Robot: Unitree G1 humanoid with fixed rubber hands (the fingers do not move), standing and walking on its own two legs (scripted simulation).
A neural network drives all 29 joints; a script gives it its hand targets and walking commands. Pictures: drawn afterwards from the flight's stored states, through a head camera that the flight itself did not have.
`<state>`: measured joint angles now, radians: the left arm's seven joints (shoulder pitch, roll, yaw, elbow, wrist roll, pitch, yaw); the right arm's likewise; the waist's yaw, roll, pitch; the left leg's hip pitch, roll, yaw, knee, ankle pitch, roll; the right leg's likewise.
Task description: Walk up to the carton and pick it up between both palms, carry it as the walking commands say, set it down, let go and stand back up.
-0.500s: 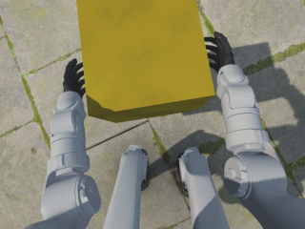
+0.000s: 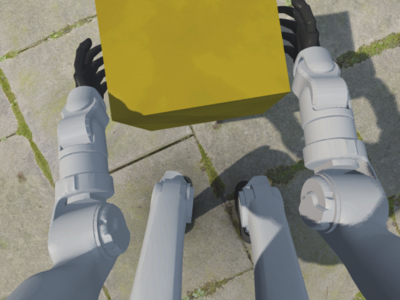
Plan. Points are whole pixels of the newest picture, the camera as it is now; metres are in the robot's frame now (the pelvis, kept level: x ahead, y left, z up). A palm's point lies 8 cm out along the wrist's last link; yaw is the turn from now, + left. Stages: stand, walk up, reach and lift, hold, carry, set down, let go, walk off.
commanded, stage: set down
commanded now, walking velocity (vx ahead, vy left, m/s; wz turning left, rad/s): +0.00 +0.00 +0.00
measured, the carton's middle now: (192, 46) +0.56 +0.07 -0.20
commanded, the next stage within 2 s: none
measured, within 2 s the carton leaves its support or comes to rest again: rests again in 1.74 s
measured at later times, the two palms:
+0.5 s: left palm (113, 87) +0.48 +0.25 -0.24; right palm (279, 57) +0.56 -0.12 -0.23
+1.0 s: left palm (124, 86) +0.50 +0.24 -0.30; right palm (274, 59) +0.57 -0.12 -0.29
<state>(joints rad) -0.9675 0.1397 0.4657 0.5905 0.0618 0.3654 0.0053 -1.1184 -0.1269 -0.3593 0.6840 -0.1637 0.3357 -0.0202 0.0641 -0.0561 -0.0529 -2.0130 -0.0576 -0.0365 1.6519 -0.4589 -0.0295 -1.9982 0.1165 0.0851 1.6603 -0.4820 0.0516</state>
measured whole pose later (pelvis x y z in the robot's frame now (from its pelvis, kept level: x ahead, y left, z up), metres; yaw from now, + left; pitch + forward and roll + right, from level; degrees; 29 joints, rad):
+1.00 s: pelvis -0.02 -0.01 -0.10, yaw +1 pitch +36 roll +2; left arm -1.42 0.33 0.38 0.79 -0.07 0.33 0.06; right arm -1.60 -0.37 -0.16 0.95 0.06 0.29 -0.09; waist 0.07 -0.05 0.52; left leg -2.12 -0.06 -0.02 2.04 -0.54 -0.04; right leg -2.12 0.13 0.06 2.07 -0.57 0.04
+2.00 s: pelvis -0.02 -0.01 -0.12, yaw +1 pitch +34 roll +2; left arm -1.43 0.35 0.37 0.89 -0.07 0.24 0.03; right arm -1.61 -0.40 -0.08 1.05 0.11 0.23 -0.09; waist 0.08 -0.04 0.52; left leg -2.15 -0.06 -0.02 2.12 -0.56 -0.04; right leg -2.16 0.13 0.05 2.15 -0.58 0.04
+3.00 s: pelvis -0.01 -0.01 -0.13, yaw +1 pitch +34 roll +2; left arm -1.48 0.36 0.37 1.05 -0.04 0.11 0.06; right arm -1.61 -0.41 -0.05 1.10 0.12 0.16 -0.06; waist 0.09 -0.04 0.52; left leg -2.16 -0.05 -0.02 2.15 -0.59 -0.04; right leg -2.16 0.13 0.05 2.17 -0.61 0.04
